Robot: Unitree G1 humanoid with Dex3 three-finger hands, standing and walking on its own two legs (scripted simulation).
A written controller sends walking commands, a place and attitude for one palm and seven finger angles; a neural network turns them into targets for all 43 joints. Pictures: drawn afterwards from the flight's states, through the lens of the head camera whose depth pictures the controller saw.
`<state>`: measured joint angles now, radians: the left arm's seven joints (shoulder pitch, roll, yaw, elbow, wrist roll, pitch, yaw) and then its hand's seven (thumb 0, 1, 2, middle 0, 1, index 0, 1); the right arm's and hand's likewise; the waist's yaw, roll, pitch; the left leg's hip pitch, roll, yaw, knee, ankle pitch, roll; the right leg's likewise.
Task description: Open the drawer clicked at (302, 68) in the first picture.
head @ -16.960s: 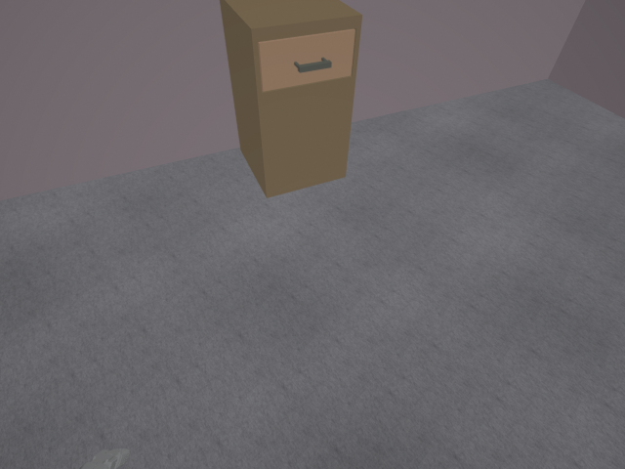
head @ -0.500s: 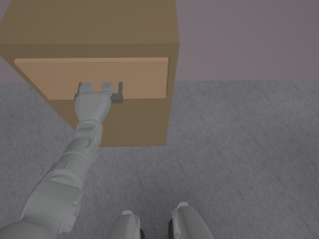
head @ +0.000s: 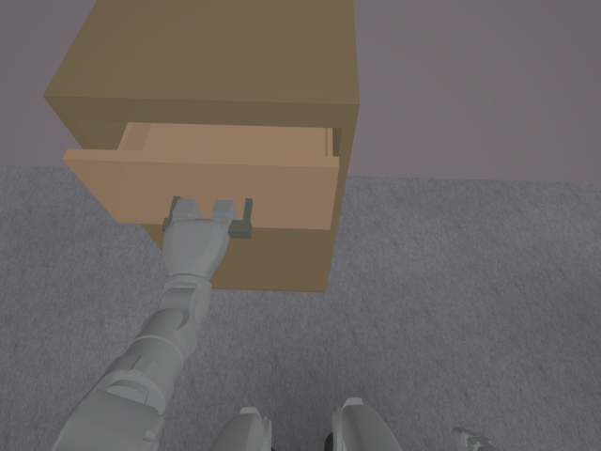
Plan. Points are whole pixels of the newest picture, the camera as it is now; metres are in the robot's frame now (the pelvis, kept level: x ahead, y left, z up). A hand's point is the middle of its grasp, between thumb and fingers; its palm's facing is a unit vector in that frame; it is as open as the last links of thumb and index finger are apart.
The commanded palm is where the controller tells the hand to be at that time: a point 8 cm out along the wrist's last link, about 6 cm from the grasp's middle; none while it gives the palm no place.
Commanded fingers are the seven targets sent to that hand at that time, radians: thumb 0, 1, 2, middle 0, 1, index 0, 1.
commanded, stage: pull the drawer open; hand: left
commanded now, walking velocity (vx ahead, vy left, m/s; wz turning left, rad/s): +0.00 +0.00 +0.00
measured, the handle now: (210, 216) +0.46 +0.14 -0.04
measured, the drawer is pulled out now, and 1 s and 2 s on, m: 0.07 0.18 0.29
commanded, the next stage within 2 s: none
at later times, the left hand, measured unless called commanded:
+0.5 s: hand (202, 289) +0.35 +0.15 -0.06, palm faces -0.02 -0.06 -1.00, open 5.9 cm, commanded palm +0.31 +0.15 -0.01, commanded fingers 0.00 0.90 0.90 -0.40 -1.35 -0.40 -1.35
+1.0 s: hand (196, 331) +0.29 +0.15 -0.06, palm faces -0.02 -0.08 -1.00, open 5.9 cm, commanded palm +0.25 +0.16 -0.01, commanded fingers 0.00 0.90 0.90 -0.40 -1.35 -0.40 -1.35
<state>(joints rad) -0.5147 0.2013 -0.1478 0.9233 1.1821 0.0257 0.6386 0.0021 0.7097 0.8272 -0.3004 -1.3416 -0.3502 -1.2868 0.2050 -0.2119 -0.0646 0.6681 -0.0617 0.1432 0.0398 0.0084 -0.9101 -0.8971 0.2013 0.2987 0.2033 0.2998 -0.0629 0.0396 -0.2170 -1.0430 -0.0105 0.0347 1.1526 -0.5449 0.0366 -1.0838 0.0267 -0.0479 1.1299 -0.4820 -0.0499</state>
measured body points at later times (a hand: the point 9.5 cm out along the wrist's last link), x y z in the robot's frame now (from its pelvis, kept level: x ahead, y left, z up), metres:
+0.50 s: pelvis +0.00 +0.00 +0.01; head +0.09 -0.02 +0.45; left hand +0.34 +0.15 -0.01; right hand +0.11 -0.25 -0.13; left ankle -0.01 +0.10 -0.64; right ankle +0.02 -0.09 -0.64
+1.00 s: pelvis +0.00 -0.01 +0.00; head +0.08 -0.03 +0.45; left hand +0.28 +0.15 -0.01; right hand +0.17 -0.25 -0.12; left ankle -0.01 +0.10 -0.64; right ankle +0.02 -0.09 -0.64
